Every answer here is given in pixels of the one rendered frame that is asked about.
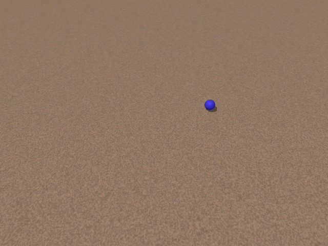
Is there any ball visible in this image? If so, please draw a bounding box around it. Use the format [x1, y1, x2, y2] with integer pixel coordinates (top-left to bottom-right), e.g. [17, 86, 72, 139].
[204, 100, 215, 110]

